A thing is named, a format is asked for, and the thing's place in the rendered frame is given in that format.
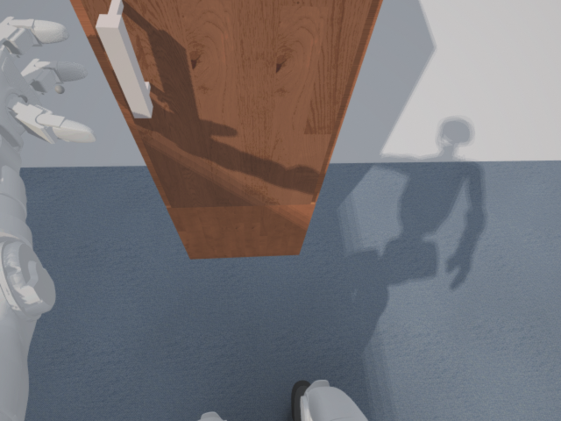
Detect robot right thigh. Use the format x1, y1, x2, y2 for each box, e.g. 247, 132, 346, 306
300, 387, 368, 421

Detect robot left upper arm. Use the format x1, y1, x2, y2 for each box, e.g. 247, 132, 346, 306
0, 240, 56, 421

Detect robot left forearm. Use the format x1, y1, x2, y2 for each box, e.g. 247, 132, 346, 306
0, 116, 33, 250

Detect left robot hand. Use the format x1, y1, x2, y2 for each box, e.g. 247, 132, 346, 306
0, 17, 96, 144

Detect handle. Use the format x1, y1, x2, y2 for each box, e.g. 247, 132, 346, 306
96, 0, 153, 118

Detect robot right foot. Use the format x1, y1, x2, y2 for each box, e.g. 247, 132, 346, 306
291, 381, 311, 421

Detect cupboard door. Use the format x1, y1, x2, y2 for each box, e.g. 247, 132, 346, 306
81, 0, 372, 208

